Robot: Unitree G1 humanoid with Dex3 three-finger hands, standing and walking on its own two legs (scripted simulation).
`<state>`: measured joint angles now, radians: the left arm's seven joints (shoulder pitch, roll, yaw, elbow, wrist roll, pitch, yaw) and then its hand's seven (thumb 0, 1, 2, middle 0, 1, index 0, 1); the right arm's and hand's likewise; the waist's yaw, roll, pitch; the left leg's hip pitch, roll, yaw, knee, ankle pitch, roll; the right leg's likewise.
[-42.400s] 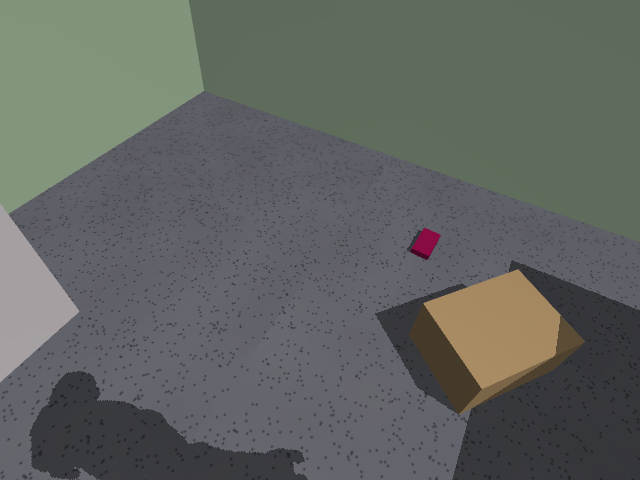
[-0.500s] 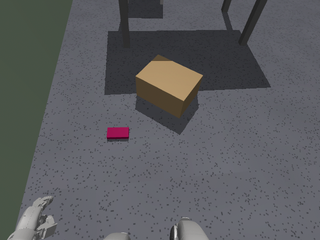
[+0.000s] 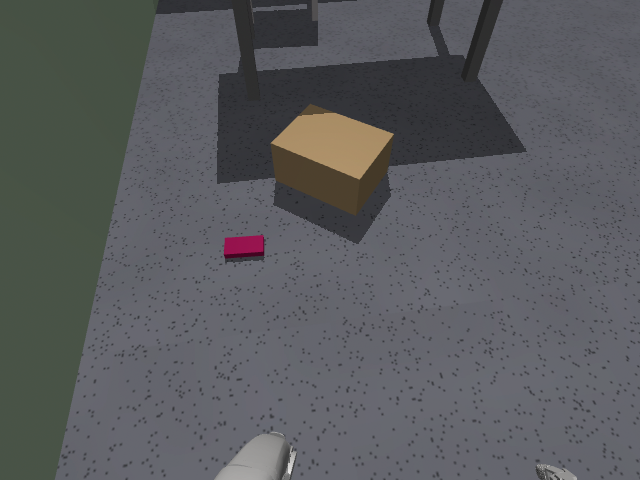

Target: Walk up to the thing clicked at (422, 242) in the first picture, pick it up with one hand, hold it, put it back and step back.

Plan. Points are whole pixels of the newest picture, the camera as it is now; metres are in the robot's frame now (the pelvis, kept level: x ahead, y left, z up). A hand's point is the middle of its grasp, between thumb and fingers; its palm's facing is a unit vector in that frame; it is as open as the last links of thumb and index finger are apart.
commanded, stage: step back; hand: left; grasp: from above
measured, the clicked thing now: (244, 246) +0.94 +0.34 -0.75
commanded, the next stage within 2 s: stand in 1.34 s
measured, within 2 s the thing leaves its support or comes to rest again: neither
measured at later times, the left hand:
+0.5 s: hand out of the picture -0.08 +0.28 -0.15, palm faces +0.03 -0.92 -0.38, open 7.4 cm
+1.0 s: hand out of the picture -0.06 +0.29 -0.14, palm faces +0.04 -0.94 -0.34, open 7.4 cm
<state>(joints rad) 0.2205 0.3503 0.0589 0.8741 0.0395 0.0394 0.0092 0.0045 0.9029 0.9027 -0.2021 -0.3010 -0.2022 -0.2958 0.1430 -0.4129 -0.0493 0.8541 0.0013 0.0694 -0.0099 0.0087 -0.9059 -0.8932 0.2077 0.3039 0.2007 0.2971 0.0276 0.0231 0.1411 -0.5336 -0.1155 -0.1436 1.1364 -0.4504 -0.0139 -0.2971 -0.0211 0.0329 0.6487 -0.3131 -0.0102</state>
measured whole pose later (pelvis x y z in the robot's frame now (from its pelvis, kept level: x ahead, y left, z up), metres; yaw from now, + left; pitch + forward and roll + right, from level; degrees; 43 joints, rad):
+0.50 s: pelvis -0.14 +0.01 +0.00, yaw +2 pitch -3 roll -2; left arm 0.21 0.37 0.06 0.96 0.04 0.00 0.00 0.00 0.91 0.90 -0.20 -0.30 -0.20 -0.30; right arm 0.17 -0.37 -0.04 0.92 -0.03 0.03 0.01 0.01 -0.90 -0.89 0.21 0.30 0.20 0.30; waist 0.01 0.04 0.10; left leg -0.35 0.03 -0.05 0.72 -0.40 0.01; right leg -0.22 0.06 0.01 0.58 -0.31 -0.02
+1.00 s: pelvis -0.13 +0.02 +0.01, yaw +2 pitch -2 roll -1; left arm 0.14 0.37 0.03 1.08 0.01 -0.03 -0.01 0.00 0.91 0.90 -0.20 -0.30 -0.20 -0.30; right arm 0.12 -0.31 -0.02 1.07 -0.02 -0.02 0.02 0.01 -0.90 -0.89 0.21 0.30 0.20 0.30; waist 0.01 -0.01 0.05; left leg -0.20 0.00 -0.02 0.47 -0.24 0.01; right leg -0.15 0.00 0.03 0.43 -0.24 0.02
